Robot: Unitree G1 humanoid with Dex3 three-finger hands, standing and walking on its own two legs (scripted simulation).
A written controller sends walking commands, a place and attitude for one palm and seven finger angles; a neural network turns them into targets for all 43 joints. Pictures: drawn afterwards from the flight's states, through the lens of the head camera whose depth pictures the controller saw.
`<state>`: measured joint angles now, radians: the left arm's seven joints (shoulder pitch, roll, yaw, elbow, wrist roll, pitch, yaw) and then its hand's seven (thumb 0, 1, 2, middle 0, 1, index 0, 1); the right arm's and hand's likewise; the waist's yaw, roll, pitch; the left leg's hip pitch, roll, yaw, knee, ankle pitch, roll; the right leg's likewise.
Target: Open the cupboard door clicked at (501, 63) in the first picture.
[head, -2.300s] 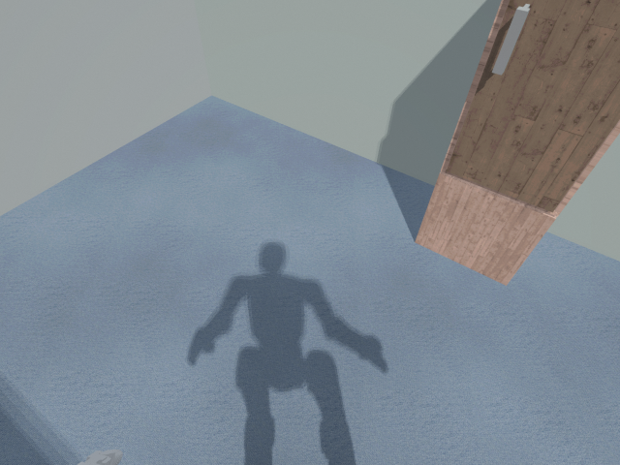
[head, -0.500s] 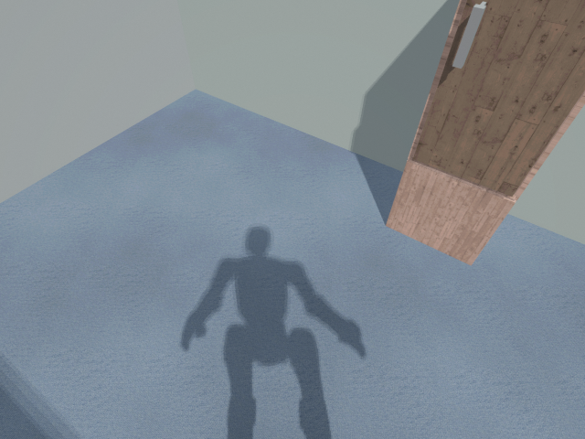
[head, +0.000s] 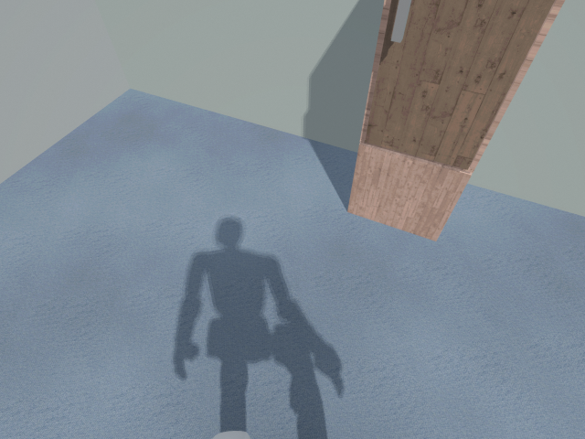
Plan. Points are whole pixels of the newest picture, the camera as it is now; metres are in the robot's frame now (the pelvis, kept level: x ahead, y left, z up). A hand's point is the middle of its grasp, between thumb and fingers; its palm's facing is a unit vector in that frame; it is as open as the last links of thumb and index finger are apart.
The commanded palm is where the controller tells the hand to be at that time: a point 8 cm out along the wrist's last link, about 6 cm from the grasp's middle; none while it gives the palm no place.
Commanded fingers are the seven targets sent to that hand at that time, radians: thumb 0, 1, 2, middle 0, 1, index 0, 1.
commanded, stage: walk to a spot facing it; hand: left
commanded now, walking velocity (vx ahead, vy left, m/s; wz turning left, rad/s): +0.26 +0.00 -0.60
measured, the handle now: (405, 5) +1.05 -0.18 +0.13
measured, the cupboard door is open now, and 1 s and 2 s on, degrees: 0 0 0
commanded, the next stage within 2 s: take the last steps up to it in 0.58 s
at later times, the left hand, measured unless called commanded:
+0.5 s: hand (162, 350) +0.27 +0.27 -0.17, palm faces -0.22 -0.95 -0.22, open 7.4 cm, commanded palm none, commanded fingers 0.00 0.90 0.90 -0.20 -0.30 -0.20 -0.30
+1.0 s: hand (240, 278) +0.42 +0.15 -0.16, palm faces -0.49 -0.85 -0.17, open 7.3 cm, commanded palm none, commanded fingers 0.00 0.90 0.90 -0.20 -0.30 -0.20 -0.30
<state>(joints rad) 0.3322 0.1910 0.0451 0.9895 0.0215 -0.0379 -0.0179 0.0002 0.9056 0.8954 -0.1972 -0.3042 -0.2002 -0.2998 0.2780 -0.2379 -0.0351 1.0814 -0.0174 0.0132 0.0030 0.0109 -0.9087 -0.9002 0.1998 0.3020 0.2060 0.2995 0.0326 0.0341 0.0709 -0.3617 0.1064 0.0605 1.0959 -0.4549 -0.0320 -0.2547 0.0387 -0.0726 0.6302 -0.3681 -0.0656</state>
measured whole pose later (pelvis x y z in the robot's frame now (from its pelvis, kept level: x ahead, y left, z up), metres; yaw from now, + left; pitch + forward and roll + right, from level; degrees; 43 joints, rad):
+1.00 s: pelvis +0.26 +0.04 +0.01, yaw -29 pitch +0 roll -2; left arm 0.19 0.17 0.04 0.98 0.03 -0.01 0.00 -0.01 0.92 0.90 -0.20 -0.30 -0.20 -0.30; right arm 0.31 -0.20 -0.04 1.01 -0.03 0.01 0.01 0.01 -0.91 -0.90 0.20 0.30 0.20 0.30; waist -0.05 0.01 0.02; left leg -0.40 0.12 0.12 0.82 -0.40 -0.04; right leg -0.20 -0.04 -0.10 0.51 -0.31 0.02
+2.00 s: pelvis +0.47 -0.13 +0.01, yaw -24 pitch -2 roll +0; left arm 0.24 0.16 0.05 1.04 0.02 0.04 0.04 0.00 0.91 0.90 -0.20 -0.30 -0.20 -0.30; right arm 0.07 -0.16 -0.03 0.95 -0.02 0.02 -0.02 0.00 -0.91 -0.90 0.19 0.30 0.20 0.30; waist 0.05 -0.02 0.09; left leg -0.32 0.03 0.11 0.57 -0.22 0.05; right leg -0.32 -0.03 -0.10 0.85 -0.50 0.00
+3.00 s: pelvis +0.41 -0.15 +0.00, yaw -24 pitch -2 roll +0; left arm 0.36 0.13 0.01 1.06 0.03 0.00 0.02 0.00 0.91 0.90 -0.20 -0.30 -0.20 -0.30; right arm 0.30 -0.16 -0.02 1.03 -0.02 0.01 -0.01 0.01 -0.92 -0.90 0.20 0.30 0.20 0.30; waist -0.01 0.03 0.01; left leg -0.39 0.03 -0.03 0.54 -0.16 -0.01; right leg -0.26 0.00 0.01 0.61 -0.32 0.00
